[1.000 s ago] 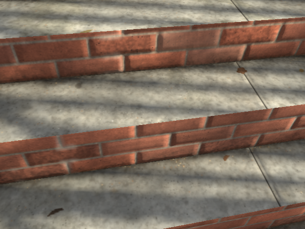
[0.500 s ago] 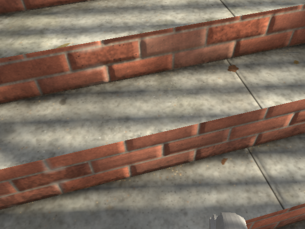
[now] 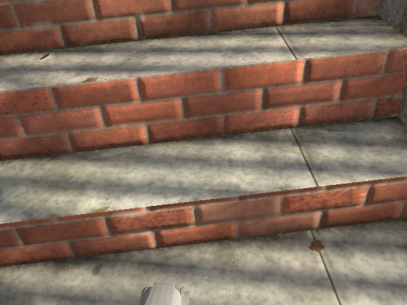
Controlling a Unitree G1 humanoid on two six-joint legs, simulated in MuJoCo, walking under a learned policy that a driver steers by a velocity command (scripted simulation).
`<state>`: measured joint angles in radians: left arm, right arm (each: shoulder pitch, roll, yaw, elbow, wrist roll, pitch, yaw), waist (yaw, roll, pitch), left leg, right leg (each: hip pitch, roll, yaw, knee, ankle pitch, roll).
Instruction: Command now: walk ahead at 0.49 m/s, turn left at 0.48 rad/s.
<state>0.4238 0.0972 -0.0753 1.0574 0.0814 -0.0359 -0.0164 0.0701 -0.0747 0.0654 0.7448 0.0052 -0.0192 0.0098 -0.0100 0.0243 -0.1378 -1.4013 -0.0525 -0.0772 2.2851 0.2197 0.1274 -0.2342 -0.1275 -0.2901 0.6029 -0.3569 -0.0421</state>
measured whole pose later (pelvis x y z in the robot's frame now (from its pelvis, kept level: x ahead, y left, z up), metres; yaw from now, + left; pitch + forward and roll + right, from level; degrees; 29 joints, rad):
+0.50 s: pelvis +0.22 +0.05 +0.16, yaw +16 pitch +3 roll +0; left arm 0.06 0.15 -0.07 0.67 0.03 -0.15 -0.07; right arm 0.40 -0.20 0.02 1.01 -0.05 0.00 0.05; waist 0.05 -0.01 -0.16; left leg -0.41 -0.13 0.05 0.77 -0.41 0.14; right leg -1.01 -0.03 0.14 2.26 0.01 -0.15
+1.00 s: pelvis +0.47 +0.10 +0.38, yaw +22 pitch +3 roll -1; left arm 0.49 0.15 -0.05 1.19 0.05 -0.04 -0.04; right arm 0.04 -0.12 0.08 0.69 0.00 -0.10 0.04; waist -0.04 0.00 -0.14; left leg -1.23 -0.03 -0.23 2.00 0.06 0.17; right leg -0.34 0.02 -0.11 0.67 -0.38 -0.06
